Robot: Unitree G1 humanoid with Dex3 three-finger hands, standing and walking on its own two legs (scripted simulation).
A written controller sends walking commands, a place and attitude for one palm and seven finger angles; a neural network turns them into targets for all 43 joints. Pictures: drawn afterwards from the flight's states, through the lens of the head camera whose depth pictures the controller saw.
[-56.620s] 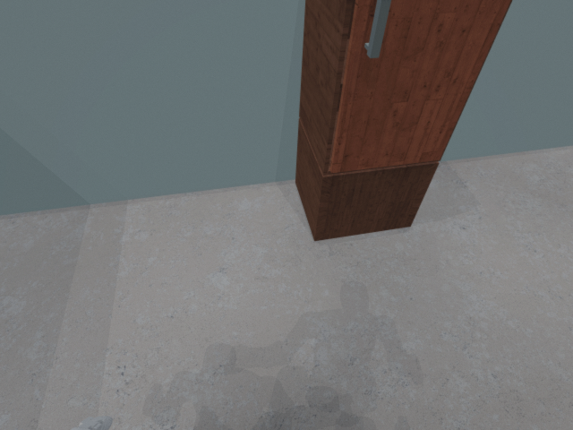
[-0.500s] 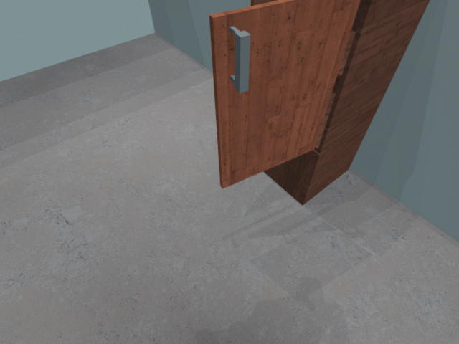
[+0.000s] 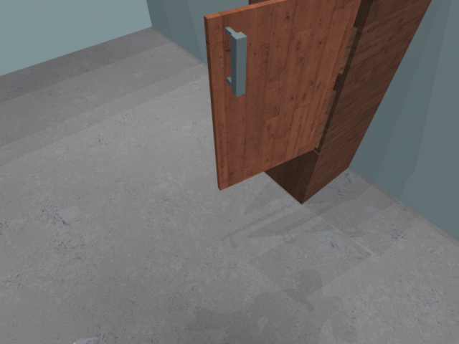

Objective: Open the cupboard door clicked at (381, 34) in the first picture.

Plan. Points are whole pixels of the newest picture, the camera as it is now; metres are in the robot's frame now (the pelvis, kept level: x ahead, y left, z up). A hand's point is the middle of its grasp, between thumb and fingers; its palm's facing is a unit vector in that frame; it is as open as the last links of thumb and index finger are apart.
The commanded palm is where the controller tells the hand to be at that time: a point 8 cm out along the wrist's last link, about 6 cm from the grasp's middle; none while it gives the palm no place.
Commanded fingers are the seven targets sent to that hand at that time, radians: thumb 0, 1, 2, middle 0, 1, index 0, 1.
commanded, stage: look to check the result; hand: left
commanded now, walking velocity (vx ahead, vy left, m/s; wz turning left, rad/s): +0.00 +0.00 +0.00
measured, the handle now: (233, 62) +0.65 +0.03 +0.15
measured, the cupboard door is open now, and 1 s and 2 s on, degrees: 79 79 79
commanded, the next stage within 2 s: stand and wait in 0.40 s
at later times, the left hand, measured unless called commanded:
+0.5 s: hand out of the picture +0.11 +0.23 -0.16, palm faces -0.04 -0.94 -0.33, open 7.4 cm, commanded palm none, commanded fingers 0.00 0.90 0.90 -0.20 -0.30 -0.20 -0.30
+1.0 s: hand out of the picture +0.11 +0.24 -0.15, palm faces -0.04 -0.94 -0.34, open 7.4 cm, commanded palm none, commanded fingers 0.00 0.90 0.90 -0.20 -0.30 -0.20 -0.30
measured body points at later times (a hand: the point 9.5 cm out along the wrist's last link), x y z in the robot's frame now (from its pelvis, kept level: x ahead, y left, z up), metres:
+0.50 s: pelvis +0.02 -0.01 +0.00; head +0.05 -0.02 +0.45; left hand +0.11 +0.28 -0.13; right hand +0.10 -0.30 -0.14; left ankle +0.02 +0.13 -0.75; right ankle +0.00 -0.13 -0.75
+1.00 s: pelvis +0.02 +0.00 +0.00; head +0.05 -0.01 +0.45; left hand +0.11 +0.29 -0.13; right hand +0.10 -0.30 -0.14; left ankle +0.02 +0.13 -0.75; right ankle +0.00 -0.13 -0.75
